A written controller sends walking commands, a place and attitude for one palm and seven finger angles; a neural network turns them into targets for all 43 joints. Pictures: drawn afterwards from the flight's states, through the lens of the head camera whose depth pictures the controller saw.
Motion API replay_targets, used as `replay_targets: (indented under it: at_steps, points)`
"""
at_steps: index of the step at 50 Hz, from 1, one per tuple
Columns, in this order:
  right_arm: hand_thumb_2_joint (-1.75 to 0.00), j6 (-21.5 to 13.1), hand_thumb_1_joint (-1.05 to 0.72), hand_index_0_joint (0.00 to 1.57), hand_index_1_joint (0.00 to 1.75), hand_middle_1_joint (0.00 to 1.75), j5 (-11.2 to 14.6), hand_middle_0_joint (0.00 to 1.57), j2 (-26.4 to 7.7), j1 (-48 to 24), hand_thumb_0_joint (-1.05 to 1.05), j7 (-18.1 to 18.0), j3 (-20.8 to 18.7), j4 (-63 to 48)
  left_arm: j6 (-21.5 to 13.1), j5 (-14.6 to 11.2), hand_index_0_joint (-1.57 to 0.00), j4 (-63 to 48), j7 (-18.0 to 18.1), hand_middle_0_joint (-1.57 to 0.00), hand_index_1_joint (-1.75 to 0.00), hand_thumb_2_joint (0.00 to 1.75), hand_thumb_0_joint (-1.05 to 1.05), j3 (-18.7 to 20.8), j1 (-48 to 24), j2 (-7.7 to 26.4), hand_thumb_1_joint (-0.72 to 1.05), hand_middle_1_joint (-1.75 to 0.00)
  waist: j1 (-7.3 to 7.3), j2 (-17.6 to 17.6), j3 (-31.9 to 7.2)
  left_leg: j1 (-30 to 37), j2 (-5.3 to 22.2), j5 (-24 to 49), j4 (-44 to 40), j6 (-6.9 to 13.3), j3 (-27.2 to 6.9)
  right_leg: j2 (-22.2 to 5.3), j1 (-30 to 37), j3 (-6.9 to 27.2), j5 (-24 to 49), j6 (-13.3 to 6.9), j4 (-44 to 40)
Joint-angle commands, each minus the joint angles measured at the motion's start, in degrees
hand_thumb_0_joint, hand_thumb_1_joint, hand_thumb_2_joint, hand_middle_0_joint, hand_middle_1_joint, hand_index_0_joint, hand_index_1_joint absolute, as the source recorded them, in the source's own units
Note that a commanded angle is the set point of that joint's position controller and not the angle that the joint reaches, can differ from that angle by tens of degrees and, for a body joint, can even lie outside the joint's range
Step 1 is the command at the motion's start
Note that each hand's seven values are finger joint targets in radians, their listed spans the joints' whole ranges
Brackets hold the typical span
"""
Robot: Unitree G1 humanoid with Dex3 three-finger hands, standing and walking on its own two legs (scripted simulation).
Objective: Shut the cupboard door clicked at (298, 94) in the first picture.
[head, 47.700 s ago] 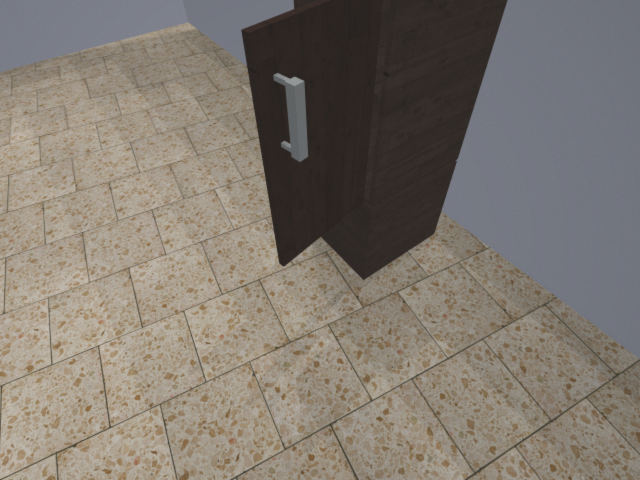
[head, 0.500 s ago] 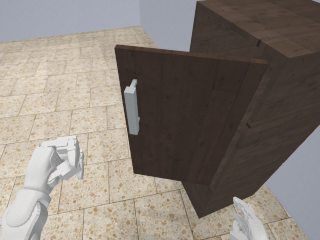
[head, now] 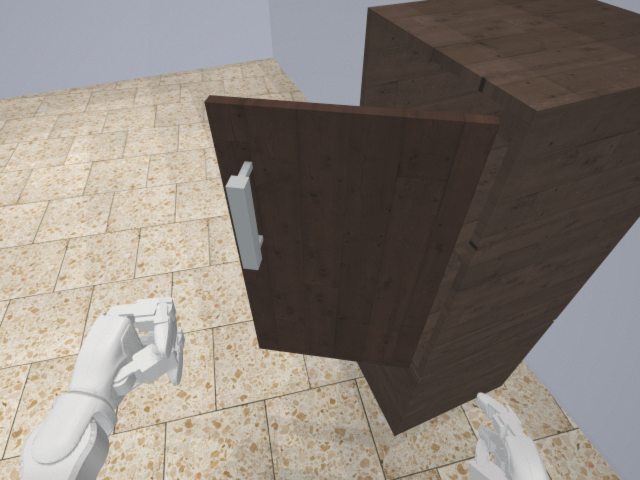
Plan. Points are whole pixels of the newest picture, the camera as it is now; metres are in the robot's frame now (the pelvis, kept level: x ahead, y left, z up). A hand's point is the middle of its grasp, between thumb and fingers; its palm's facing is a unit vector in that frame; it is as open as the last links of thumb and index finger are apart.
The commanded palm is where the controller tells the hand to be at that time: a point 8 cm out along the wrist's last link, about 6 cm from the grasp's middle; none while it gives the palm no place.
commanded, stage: bring the fist close to the handle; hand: left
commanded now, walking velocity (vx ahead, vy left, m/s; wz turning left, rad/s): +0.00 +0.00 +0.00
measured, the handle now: (249, 217) +0.43 +0.14 +0.11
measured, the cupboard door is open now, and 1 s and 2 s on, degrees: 59 59 55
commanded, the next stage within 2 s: push the door shut along its arc in 1.36 s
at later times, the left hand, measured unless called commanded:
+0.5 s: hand (199, 302) +0.28 +0.17 +0.12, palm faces +0.03 -1.00 -0.05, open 3.1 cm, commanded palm +0.25 +0.20 +0.11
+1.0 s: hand (250, 283) +0.32 +0.12 +0.10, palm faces -0.06 -1.00 -0.01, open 3.1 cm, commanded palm +0.30 +0.17 +0.11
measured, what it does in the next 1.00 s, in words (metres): stands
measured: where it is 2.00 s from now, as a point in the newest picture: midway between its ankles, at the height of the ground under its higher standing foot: outside the picture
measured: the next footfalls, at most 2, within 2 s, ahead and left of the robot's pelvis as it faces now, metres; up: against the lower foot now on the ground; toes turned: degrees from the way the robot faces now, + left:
none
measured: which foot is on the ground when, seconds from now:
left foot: down 0.00-1.00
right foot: down 0.00-1.00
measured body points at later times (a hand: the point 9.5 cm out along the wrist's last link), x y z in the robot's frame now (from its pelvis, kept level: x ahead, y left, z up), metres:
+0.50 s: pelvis +0.01 -0.03 +0.00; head +0.01 -0.04 +0.45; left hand +0.27 +0.22 +0.12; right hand +0.18 -0.27 -0.07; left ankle -0.01 +0.06 -0.72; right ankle +0.01 -0.10 -0.72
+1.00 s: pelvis +0.01 -0.02 +0.00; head +0.02 -0.04 +0.45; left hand +0.32 +0.17 +0.10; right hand +0.17 -0.26 -0.08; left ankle -0.01 +0.06 -0.72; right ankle +0.01 -0.10 -0.72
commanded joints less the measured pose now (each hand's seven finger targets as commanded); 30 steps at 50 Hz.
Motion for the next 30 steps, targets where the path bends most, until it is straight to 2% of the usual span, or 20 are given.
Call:
replay_targets:
  at_steps: [1, 2, 3, 4, 5, 8, 11, 13, 15, 16, 17, 18, 20, 23, 24, 25, 26, 27, 29, 30]
  points:
    - [-0.90, -3.89, -0.90, 0.20, 0.30, 0.30, -0.39, 0.20, -6.64, -6.67, 0.00, -1.00, -2.81, -9.46, -6.23, -1.73, -1.30, -17.78, 2.22, -1.30, -1.50, 0.90, 0.00, 6.55, -16.65, 10.18, 0.90, -1.50, -0.50, 0.41, -7.53, 2.62, 3.84, 11.24, -7.89, -4.22, -6.13, -0.55, 2.48, 1.91, 5.80, 0.36, -4.54]
    - [-0.90, -4.11, -0.90, 0.20, 0.30, 0.30, -0.38, 0.20, -6.41, -6.17, 0.00, -1.10, -2.79, -8.79, -7.46, -1.86, -1.30, -16.20, 3.07, -1.30, -1.50, 0.90, 0.00, 7.67, -17.17, 10.74, 0.90, -1.50, -0.73, -0.44, -6.63, 2.92, 4.04, 11.07, -7.89, -4.42, -6.39, -0.37, 1.74, 1.59, 5.41, 0.32, -4.43]
    - [-0.90, -4.38, -0.90, 0.20, 0.30, 0.30, -0.43, 0.20, -6.27, -6.22, 0.00, -1.01, -2.50, -8.33, -8.64, -1.96, -1.30, -15.59, 3.31, -1.30, -1.50, 0.90, 0.00, 5.63, -18.28, 8.46, 0.90, -1.50, -1.04, 1.27, -5.85, 3.01, 3.95, 10.40, -7.91, -4.57, -6.41, -0.33, 0.78, 1.47, 4.87, 0.30, -4.25]
    - [-0.90, -4.60, -0.90, 0.20, 0.30, 0.30, -0.36, 0.20, -6.26, -5.84, 0.00, -1.04, -2.55, -7.68, -9.38, -2.07, -1.30, -13.91, 3.59, -1.30, -1.50, 0.90, 0.00, 5.65, -18.62, 8.24, 0.90, -1.50, -1.35, 0.98, -5.21, 3.08, 4.04, 9.99, -7.84, -4.68, -6.66, -0.29, 0.06, 1.40, 4.81, 0.29, -4.26]
    - [-0.90, -4.62, -0.90, 0.20, 0.30, 0.30, -0.35, 0.20, -6.70, -5.50, 0.00, -0.98, -2.69, -6.93, -9.55, -1.88, -1.30, -11.90, 3.56, -1.30, -1.50, 0.90, 0.00, 5.89, -18.94, 9.04, 0.90, -1.50, -1.67, 0.12, -5.03, 2.30, 3.96, 9.44, -7.31, -4.14, -6.19, -0.34, 0.24, 2.01, 4.53, 0.37, -4.66]
    - [-0.90, -4.42, -0.90, 0.20, 0.30, 0.30, 0.20, 0.20, -6.96, -5.27, 0.00, -0.95, -2.78, -6.49, -7.46, -1.10, -1.30, -4.70, 1.93, -1.30, -1.50, 0.90, 0.00, 2.41, -18.47, 6.50, 0.90, -1.50, -1.91, 1.33, -3.03, 0.85, 3.61, 7.52, -7.31, -3.95, -5.88, -0.90, -0.38, 2.52, 3.79, 0.28, -5.13]
    - [-0.90, -3.82, -0.90, 0.20, 0.30, 0.30, 0.54, 0.20, -7.43, -5.25, 0.00, -0.97, -3.15, -7.39, -4.11, -0.86, -1.30, -1.71, 0.06, -1.30, -1.50, 0.90, 0.00, 1.85, -17.24, 6.74, 0.90, -1.50, -1.13, -1.30, -5.07, -0.45, 3.19, 9.64, -6.48, -3.26, -4.74, -1.56, 2.53, 3.75, 6.13, 0.38, -5.62]
    - [-0.90, -3.35, -0.90, 0.20, 0.30, 0.30, 0.37, 0.20, -7.43, -5.75, 0.00, -1.03, -3.26, -8.20, -3.04, -1.16, -1.30, -2.95, -0.05, -1.30, -1.50, 0.90, 0.00, 4.37, -18.69, 9.23, 0.90, -1.50, -0.29, -2.92, -8.82, -0.44, 2.87, 12.26, -5.87, -3.01, -4.08, -2.00, 5.50, 4.60, 9.11, 0.67, -5.34]
    - [-0.90, -2.98, -0.90, 0.20, 0.30, 0.30, 0.00, 0.20, -7.24, -6.08, 0.00, -0.98, -3.21, -8.57, -3.56, -1.88, -1.30, -4.92, 0.80, -1.30, -1.50, 0.90, 0.00, 9.01, -19.30, 12.90, 0.90, -1.50, 0.71, -4.57, -11.34, -0.96, 2.88, 14.81, -5.18, -2.91, -3.49, -2.33, 8.63, 5.53, 12.39, 1.01, -4.91]
    - [-0.90, -2.99, -0.90, 0.20, 0.30, 0.30, -0.08, 0.20, -6.69, -6.85, 0.00, -0.84, -2.98, -9.02, -4.55, -2.07, -1.30, -7.12, 1.08, -1.30, -1.50, 0.90, 0.00, 8.32, -21.46, 11.84, 0.90, -1.50, 0.56, -3.29, -12.28, -0.61, 2.79, 15.55, -5.20, -2.89, -3.18, -2.53, 9.11, 5.67, 13.75, 1.12, -4.61]
    - [-0.90, -3.03, -0.90, 0.20, 0.30, 0.30, -0.15, 0.20, -6.41, -6.65, 0.00, -0.78, -2.99, -8.83, -5.50, -2.42, -1.30, -6.82, 1.80, -1.30, -1.50, 0.90, 0.00, 10.15, -21.18, 12.60, 0.90, -1.50, 0.84, -4.00, -12.56, -0.50, 2.85, 16.31, -5.21, -2.97, -3.17, -2.42, 9.48, 5.54, 15.30, 1.20, -4.32]
    - [-0.90, -3.13, -0.90, 0.20, 0.30, 0.30, -0.22, 0.20, -6.19, -6.82, 0.00, -0.60, -2.84, -8.63, -6.82, -2.62, -1.30, -7.72, 2.19, -1.30, -1.50, 0.90, 0.00, 9.95, -22.13, 12.03, 0.90, -1.50, 0.74, -1.98, -12.30, -0.15, 2.79, 16.77, -5.23, -3.09, -2.91, -2.37, 9.30, 5.55, 16.23, 1.17, -4.12]
    - [-0.90, -3.20, -0.90, 0.20, 0.30, 0.30, -0.33, 0.20, -6.35, -6.29, 0.00, -0.38, -2.84, -7.99, -8.33, -2.72, -1.30, -6.34, 2.79, -1.30, -1.50, 0.90, 0.00, 10.54, -21.56, 12.40, 0.90, -1.50, 0.30, -2.80, -11.07, -0.96, 2.86, 17.05, -4.53, -3.09, -2.80, -2.54, 9.12, 6.15, 18.51, 1.56, -3.89]
    - [-0.90, -3.21, -0.90, 0.20, 0.30, 0.30, 0.09, 0.20, -6.42, -5.65, 0.00, 0.06, -3.11, -7.26, -8.47, -1.86, -1.30, -3.01, 2.11, -1.30, -1.50, 0.90, 0.00, 5.76, -21.58, 7.98, 0.90, -1.50, -1.03, 1.13, -6.97, -0.29, 2.76, 15.68, -4.65, -3.23, -2.40, -2.11, 4.95, 5.30, 16.48, 1.15, -4.26]
    - [-0.90, -3.28, -0.90, 0.20, 0.30, 0.30, 0.18, 0.20, -6.53, -5.42, 0.00, 0.15, -3.23, -7.36, -7.94, -1.65, -1.30, -2.49, 1.51, -1.30, -1.50, 0.90, 0.00, 3.62, -21.25, 6.26, 0.90, -1.50, -1.26, 1.84, -7.18, 0.20, 2.74, 15.50, -4.64, -3.23, -2.46, -2.06, 4.40, 5.06, 16.01, 1.05, -4.24]
    - [-0.90, -3.17, -0.90, 0.20, 0.30, 0.30, 0.41, 0.20, -7.07, -5.07, 0.00, 0.07, -3.55, -7.43, -7.04, -1.40, -1.30, -0.98, 0.99, -1.30, -1.50, 0.90, 0.00, 2.95, -20.92, 6.30, 0.90, -1.50, -1.98, -1.24, -6.38, -0.30, 2.96, 15.32, -3.93, -2.91, -2.60, -2.24, 4.12, 5.74, 16.41, 1.57, -4.57]
    - [-0.90, -3.04, -0.90, 0.20, 0.30, 0.30, 0.50, 0.20, -7.17, -4.97, 0.00, 0.03, -3.69, -7.67, -6.22, -1.44, -1.30, -0.89, 0.46, -1.30, -1.50, 0.90, 0.00, 1.99, -21.06, 5.61, 0.90, -1.50, -1.72, -1.10, -7.29, -0.58, 2.84, 14.48, -3.89, -2.87, -2.55, -2.50, 4.32, 6.21, 15.74, 1.78, -4.82]
    - [-0.90, -2.82, -0.90, 0.20, 0.30, 0.30, 0.61, 0.20, -7.36, -4.72, 0.00, -0.17, -3.70, -7.58, -5.51, -1.34, -1.30, -0.08, 0.22, -1.30, -1.50, 0.90, 0.00, 1.50, -22.34, 5.67, 0.90, -1.50, -2.23, -3.12, -6.74, -0.91, 2.84, 13.55, -4.07, -2.75, -2.72, -2.39, 4.02, 6.01, 14.17, 1.82, -5.24]
    - [-0.90, -2.53, -0.90, 0.20, 0.30, 0.30, 0.67, 0.20, -7.42, -5.31, 0.00, -0.57, -3.72, -7.91, -5.09, -1.17, -1.30, -1.82, 0.38, -1.30, -1.50, 0.90, 0.00, 0.80, -26.87, 5.99, 0.90, -1.50, -2.55, -2.71, -7.70, -0.33, 2.69, 12.01, -4.12, -2.53, -2.82, -2.47, 3.59, 6.51, 10.89, 1.87, -5.87]
    - [-0.90, -2.50, -0.90, 0.20, 0.30, 0.30, 0.51, 0.20, -7.56, -5.35, 0.00, -0.70, -3.92, -7.95, -5.32, -1.20, -1.30, -2.62, 1.07, -1.30, -1.50, 0.90, 0.00, 2.84, -27.78, 8.18, 0.90, -1.50, -2.35, -5.23, -8.74, -0.54, 2.89, 12.42, -3.57, -2.40, -2.85, -2.80, 4.74, 7.47, 11.39, 2.28, -5.96]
